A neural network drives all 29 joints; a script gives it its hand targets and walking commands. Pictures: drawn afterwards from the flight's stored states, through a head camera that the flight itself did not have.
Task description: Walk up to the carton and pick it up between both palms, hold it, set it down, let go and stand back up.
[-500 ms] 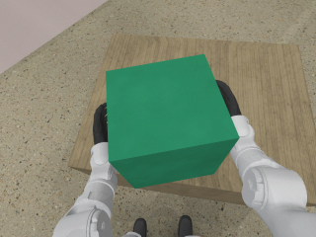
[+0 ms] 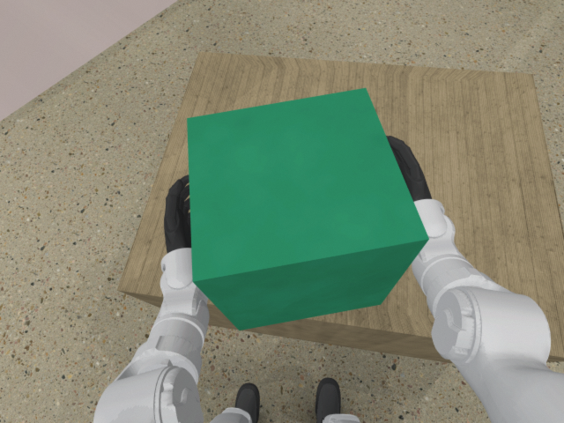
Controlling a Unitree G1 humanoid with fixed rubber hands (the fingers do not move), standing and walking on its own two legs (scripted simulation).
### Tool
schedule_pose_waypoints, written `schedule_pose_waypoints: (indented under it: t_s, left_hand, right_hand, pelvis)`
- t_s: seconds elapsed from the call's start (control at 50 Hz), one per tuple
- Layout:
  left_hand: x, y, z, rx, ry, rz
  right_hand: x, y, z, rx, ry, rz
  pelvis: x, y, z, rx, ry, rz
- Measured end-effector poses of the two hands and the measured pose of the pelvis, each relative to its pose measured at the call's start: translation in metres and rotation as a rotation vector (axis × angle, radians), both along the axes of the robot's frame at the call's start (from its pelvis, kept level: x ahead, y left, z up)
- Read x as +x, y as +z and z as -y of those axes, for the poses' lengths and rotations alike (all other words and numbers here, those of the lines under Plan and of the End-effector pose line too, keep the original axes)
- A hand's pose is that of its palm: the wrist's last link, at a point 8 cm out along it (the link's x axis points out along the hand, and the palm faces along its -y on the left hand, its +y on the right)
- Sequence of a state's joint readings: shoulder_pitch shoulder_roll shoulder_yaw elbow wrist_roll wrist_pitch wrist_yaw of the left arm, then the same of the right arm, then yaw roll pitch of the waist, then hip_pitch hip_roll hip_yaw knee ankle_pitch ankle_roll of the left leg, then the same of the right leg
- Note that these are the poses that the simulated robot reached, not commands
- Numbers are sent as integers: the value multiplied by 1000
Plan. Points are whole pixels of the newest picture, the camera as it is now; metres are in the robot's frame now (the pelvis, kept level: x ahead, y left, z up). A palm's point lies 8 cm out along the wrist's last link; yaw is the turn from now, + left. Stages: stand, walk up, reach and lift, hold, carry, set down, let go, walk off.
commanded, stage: set down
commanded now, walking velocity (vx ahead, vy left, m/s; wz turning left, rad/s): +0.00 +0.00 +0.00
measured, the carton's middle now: (295, 222) +0.40 +0.03 -0.05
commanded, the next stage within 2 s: none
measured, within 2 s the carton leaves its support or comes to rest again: rests again in 0.76 s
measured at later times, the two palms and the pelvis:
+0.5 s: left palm (181, 236) +0.35 +0.19 -0.03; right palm (410, 191) +0.45 -0.14 -0.02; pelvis +0.00 +0.00 +0.00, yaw +0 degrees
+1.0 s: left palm (179, 233) +0.36 +0.20 -0.04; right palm (419, 186) +0.47 -0.15 -0.03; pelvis -0.01 +0.01 -0.03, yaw -2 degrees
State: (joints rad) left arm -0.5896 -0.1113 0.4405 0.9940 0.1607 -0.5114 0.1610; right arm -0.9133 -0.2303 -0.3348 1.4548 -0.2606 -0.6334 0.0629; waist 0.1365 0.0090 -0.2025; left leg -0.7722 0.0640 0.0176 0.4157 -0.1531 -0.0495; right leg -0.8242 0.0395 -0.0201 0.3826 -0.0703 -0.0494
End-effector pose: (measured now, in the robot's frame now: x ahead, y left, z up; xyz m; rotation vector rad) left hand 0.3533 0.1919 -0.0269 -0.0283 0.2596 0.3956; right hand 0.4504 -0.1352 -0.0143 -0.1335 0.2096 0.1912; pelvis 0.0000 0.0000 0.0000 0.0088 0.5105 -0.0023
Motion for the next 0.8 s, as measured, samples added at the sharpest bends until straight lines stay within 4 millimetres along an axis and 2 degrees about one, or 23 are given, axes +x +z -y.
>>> schedule_pose_waypoints:
  t_s: [0.62, 0.8]
  left_hand:
    - [1, -3, -1, 17, -6, 23]
    - [3, -10, -4, 31, -35, -23]
  right_hand:
    - [-2, -6, 1, -2, -2, -38]
    - [-6, -24, 3, -13, -13, -113]
  pelvis:
    - [-2, -3, 0, 0, 3, -4]
    - [-5, -10, -1, -9, -2, -44]
